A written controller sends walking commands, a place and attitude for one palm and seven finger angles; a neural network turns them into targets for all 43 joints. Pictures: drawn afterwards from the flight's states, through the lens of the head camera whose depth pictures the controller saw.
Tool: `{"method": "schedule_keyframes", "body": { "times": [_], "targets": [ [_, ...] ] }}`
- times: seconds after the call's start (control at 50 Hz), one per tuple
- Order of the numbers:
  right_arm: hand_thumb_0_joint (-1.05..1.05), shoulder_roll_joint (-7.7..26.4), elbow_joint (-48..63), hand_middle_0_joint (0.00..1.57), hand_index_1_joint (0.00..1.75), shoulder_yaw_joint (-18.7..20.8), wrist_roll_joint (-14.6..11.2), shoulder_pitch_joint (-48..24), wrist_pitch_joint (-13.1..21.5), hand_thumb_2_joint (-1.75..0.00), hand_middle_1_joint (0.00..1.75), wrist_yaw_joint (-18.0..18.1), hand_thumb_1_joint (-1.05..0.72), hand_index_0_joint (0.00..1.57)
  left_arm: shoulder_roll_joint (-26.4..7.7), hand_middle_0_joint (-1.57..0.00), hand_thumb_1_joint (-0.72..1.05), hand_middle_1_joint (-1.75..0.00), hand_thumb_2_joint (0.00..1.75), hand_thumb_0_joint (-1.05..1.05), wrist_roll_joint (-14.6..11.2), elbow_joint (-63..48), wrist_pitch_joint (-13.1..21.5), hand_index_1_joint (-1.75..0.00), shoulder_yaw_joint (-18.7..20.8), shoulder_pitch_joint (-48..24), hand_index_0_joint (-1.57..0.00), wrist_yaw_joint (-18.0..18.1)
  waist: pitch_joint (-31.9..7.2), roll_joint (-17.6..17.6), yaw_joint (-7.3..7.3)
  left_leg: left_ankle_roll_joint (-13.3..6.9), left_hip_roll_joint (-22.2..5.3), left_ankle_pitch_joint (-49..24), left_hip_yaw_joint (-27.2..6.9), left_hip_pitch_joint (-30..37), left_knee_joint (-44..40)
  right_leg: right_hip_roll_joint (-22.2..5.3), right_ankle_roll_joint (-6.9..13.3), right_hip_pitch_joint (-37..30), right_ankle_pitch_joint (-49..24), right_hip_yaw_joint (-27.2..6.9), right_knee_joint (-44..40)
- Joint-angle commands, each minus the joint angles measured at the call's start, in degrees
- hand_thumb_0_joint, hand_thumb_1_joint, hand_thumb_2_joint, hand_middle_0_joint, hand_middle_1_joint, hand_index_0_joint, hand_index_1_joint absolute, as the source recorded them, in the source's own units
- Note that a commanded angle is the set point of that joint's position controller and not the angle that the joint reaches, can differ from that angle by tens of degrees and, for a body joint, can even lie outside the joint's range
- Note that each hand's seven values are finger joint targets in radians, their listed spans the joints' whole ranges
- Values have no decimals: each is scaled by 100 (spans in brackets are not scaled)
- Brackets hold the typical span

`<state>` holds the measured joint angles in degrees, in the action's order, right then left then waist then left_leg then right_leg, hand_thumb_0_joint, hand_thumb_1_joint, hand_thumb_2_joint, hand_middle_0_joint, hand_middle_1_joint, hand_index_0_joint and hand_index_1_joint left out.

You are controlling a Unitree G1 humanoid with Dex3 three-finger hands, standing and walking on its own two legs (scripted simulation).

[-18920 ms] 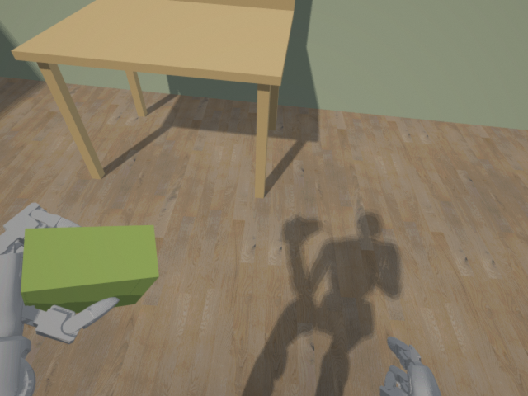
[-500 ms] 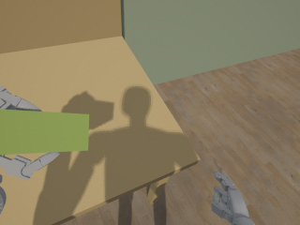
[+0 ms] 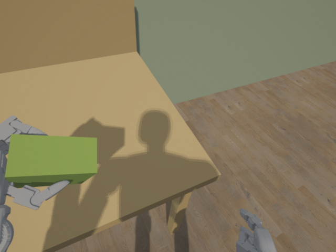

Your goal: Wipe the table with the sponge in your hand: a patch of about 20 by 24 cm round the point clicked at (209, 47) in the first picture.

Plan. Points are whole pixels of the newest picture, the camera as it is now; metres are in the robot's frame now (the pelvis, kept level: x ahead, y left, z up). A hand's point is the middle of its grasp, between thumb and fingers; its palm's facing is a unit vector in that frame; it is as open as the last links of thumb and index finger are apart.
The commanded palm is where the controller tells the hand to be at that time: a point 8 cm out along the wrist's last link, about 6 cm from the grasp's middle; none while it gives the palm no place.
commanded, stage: look again from close up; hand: left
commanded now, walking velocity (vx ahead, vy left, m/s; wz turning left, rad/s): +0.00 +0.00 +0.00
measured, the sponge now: (65, 163) +0.23 +0.22 +0.15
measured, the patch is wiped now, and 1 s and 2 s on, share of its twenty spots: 0.00 0.00 0.00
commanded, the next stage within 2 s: come to a stop and stand still in 0.06 s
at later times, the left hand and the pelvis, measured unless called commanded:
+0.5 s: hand (39, 143) +0.25 +0.26 +0.18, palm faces +0.42 -0.78 -0.48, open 10.3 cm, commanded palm +0.16 +0.26 +0.18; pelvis +0.00 -0.02 +0.00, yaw +0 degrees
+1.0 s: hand (41, 151) +0.24 +0.25 +0.17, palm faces +0.39 -0.86 -0.33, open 10.3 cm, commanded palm +0.18 +0.29 +0.18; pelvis +0.02 +0.01 +0.00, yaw +1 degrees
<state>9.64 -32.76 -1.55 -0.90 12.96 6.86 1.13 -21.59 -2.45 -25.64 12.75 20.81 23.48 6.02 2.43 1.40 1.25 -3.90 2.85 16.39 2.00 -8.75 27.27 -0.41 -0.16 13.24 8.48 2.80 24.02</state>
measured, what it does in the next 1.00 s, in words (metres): stands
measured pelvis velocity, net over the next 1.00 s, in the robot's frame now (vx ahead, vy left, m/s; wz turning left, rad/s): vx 0.02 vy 0.01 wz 0.01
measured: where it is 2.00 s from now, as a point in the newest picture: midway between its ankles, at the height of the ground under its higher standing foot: outside the picture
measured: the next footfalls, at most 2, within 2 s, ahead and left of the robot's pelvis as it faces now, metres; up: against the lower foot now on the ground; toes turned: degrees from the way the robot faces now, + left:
none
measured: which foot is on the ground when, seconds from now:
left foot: down 0.00-1.00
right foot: down 0.00-1.00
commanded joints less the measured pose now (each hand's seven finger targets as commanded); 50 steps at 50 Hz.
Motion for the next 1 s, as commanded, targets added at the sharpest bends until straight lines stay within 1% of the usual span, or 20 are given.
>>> {"method": "schedule_keyframes", "body": {
  "times": [0.0, 0.08, 0.16, 0.26, 0.38, 0.4, 0.42, 0.44, 0.46, 0.48, 0.5, 0.58, 0.64, 0.66, 0.68, 0.76, 0.8, 0.88, 0.96, 0.98],
  "targets": [
    [0, 865, 932, 20, 30, 339, -26, -529, 288, -90, 30, 123, -90, 20, -612, -120, 10, -160, 130, 0, -18, -882, 259, -160, 289, -548, -120, 33, -265, -194, -27, 225, -844, 557, -716, -1583, -1244, -220, 48, -1164, 289, -440, -161],
    [0, 868, 965, 20, 30, 324, -10, -635, 433, -90, 30, 139, -90, 20, -746, -120, 10, -160, 130, 0, 102, -1564, 354, -160, 281, -1081, -120, 81, -345, -592, -19, 48, -821, 1333, -780, -1890, -1380, -177, 10, -1434, 683, -494, -69],
    [0, 910, 870, 20, 30, 379, 14, -593, 602, -90, 30, 120, -90, 20, -1070, -120, 10, -160, 130, 0, 126, -1860, 431, -160, 576, -1002, -120, 163, -564, -675, -8, 99, -646, 817, -646, -1510, -1003, -265, 89, -1335, 527, -751, -317],
    [0, 931, 737, 20, 30, 417, 31, -509, 611, -90, 30, 95, -90, 20, -840, -120, 10, -160, 130, 0, 32, -1343, 434, -160, 539, -337, -120, 135, -588, -452, -22, 204, -541, 92, -560, -827, -693, -407, 208, -711, 543, -905, -643],
    [0, 949, 730, 20, 30, 407, 11, -476, 494, -90, 30, 102, -90, 20, -617, -120, 10, -160, 130, 0, -31, -937, 349, -160, 350, -115, -120, 85, -604, -159, -51, 250, -677, -563, -626, -791, -810, -343, 170, -876, -281, -681, -411],
    [0, 1273, 594, 20, 30, 300, 329, 255, 724, -90, 30, 103, -90, 20, -5481, -120, 10, -160, 130, 0, 944, -2532, 920, -160, 3676, -6359, -120, 85, 171, -294, -19, 157, -662, -706, -158, -1533, -282, -139, -308, -427, -58, -548, -274],
    [0, 413, 451, 20, 30, 87, 65, -322, 630, -90, 30, 112, -90, 20, -1850, -120, 10, -160, 130, 0, 271, 973, 704, -160, 1468, -3034, -120, -204, -975, -301, -32, 158, -560, -950, -436, -817, -514, -569, 203, -413, 121, -427, -219],
    [0, 713, 694, 20, 30, 331, 84, -154, 696, -90, 30, 117, -90, 20, -1574, -120, 10, -160, 130, 0, 88, 470, 728, -160, 1265, -1337, -120, -165, -620, -312, 258, 295, -601, -823, -412, -727, -469, -475, 275, -695, -395, -1093, -457],
    [0, 839, 677, 20, 30, 424, -32, -345, 678, -90, 30, 32, -90, 20, -630, -120, 10, -160, 130, 0, -93, 636, 555, -160, 584, -850, -120, -203, -1039, -936, 74, 328, -532, -792, -243, -289, -476, -502, 404, -840, -528, -978, -131],
    [0, 930, 769, 20, 30, 445, -16, -184, 629, -90, 30, -15, -90, 20, -951, -120, 10, -160, 130, 0, -66, -255, 638, -160, 547, -1158, -120, -215, -1107, -971, 46, 276, -571, -778, -370, -533, -473, -522, 311, -977, -632, -832, 53],
    [0, 969, 771, 20, 30, 433, 5, -277, 632, -90, 30, -79, -90, 20, -885, -120, 10, -160, 130, 0, -92, -679, 719, -160, 466, -908, -120, -207, -1120, -985, 65, 240, -625, -754, -443, -695, -564, -498, 289, -1126, -575, -791, 105],
    [0, 874, 850, 20, 30, 382, -31, -475, 688, -90, 30, -186, -90, 20, -733, -120, 10, -160, 130, 0, -91, -1295, 683, -160, 261, -126, -120, -89, -906, -26, 99, 178, -702, -814, -596, -960, -682, -385, 147, -1232, -581, -582, 168],
    [0, 918, 803, 20, 30, 430, 0, -465, 684, -90, 30, -84, -90, 20, -1262, -120, 10, -160, 130, 0, -100, -1326, 687, -160, 876, -274, -120, 23, -1004, 465, 80, 313, -643, -1430, -656, -723, -480, -423, 181, -1206, -1172, -630, 173],
    [0, 955, 767, 20, 30, 424, -15, -611, 648, -90, 30, -42, -90, 20, -1632, -120, 10, -160, 130, 0, -108, -1398, 662, -160, 1253, -462, -120, 76, -1096, 166, 56, 320, -641, -1442, -632, -596, -476, -405, 160, -1126, -1163, -646, 257],
    [0, 840, 798, 20, 30, 393, -23, -563, 612, -90, 30, 12, -90, 20, -1389, -120, 10, -160, 130, 0, -139, -1350, 679, -160, 1060, -446, -120, 52, -1055, 18, 37, 334, -653, -1683, -692, -626, -450, -470, 188, -1157, -1334, -551, 292],
    [0, 832, 788, 20, 30, 375, -61, -639, 569, -90, 30, 66, -90, 20, -1459, -120, 10, -160, 130, 0, -177, -1542, 628, -160, 1056, -775, -120, 36, -1200, -854, 4, 451, -705, -2527, -605, -201, -305, -419, 197, -1005, -1661, -543, 481],
    [0, 844, 780, 20, 30, 383, -35, -511, 563, -90, 30, 47, -90, 20, -1235, -120, 10, -160, 130, 0, -163, -1682, 638, -160, 775, -706, -120, 18, -1224, -971, 3, 513, -756, -3076, -645, -123, -194, -438, 225, -1052, -1833, -440, 482],
    [0, 852, 750, 20, 30, 368, -31, -521, 556, -90, 30, -37, -90, 20, -711, -120, 10, -160, 130, 0, -160, -1660, 545, -160, 316, -359, -120, 23, -1189, -611, -15, 576, -779, -3236, -593, -105, -183, -374, 207, -1047, -1822, -300, 423],
    [0, 931, 770, 20, 30, 410, -61, -632, 441, -90, 30, -43, -90, 20, -887, -120, 10, -160, 130, 0, -133, -1431, 401, -160, 544, -309, -120, 85, -1033, -527, -5, 626, -839, -2695, -580, -329, -409, -310, 166, -1014, -1489, -370, 440],
    [0, 868, 797, 20, 30, 374, -34, -546, 368, -90, 30, -26, -90, 20, -668, -120, 10, -160, 130, 0, -128, -1262, 394, -160, 333, -274, -120, 58, -825, -451, -25, 609, -854, -2547, -660, -585, -471, -333, 161, -1031, -1357, -247, 355]
  ]
}}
